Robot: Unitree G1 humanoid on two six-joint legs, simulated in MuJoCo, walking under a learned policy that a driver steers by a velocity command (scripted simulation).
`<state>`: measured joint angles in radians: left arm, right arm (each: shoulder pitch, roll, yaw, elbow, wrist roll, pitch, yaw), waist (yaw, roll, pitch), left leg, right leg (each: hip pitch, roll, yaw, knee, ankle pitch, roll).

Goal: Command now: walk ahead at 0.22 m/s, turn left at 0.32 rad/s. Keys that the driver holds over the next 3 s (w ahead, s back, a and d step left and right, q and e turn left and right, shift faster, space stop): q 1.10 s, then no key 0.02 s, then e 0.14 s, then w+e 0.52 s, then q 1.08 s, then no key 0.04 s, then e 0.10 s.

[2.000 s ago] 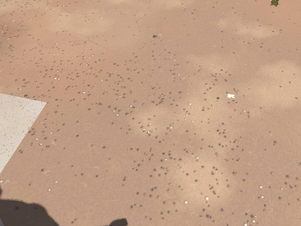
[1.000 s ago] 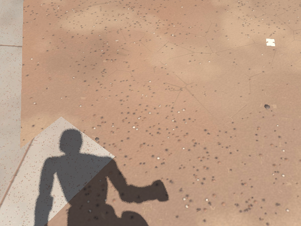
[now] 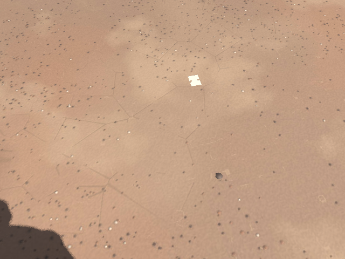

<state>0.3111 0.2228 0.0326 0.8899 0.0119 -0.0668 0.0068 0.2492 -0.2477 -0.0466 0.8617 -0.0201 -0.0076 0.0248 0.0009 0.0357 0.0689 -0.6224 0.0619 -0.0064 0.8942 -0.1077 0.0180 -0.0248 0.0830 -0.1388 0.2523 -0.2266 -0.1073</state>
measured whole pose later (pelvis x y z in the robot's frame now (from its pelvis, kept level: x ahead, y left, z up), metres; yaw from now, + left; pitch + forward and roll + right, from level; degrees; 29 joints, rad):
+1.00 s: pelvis +0.13 -0.04 +0.00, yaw +34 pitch +0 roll +1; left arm 0.21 0.25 0.03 0.73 0.03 0.01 0.04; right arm 0.20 -0.32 -0.09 0.79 -0.01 0.09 0.05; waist 0.00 0.04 0.06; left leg -0.43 -0.04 -0.05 0.98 -0.43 -0.06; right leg -0.18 -0.03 -0.10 0.42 -0.25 -0.04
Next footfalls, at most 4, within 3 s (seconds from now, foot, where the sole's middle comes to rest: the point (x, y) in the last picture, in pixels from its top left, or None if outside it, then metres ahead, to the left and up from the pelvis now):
0.18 left None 0.20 0.09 -0.78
0.70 right None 0.21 -0.10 -0.78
1.16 left None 0.08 0.07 -0.78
1.80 right None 0.41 -0.03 -0.78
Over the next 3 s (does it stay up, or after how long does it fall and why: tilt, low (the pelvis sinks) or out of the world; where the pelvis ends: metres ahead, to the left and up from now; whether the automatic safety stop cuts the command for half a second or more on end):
stays up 0.46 0.01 0.00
